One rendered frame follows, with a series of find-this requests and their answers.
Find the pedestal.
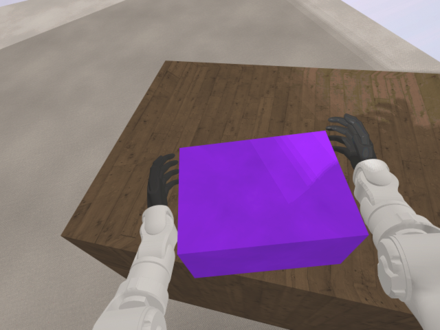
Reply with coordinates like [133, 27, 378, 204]
[61, 60, 440, 330]

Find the carton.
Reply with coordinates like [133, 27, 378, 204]
[177, 131, 369, 278]

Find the left robot forearm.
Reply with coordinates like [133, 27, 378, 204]
[92, 205, 177, 330]

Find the right robot forearm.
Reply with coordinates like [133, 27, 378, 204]
[353, 159, 440, 249]

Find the robot right hand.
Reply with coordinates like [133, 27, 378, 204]
[326, 113, 377, 170]

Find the robot right upper arm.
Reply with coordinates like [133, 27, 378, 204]
[377, 233, 440, 330]

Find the robot left upper arm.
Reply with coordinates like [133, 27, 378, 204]
[93, 306, 166, 330]

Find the robot left hand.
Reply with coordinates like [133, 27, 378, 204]
[147, 153, 179, 208]

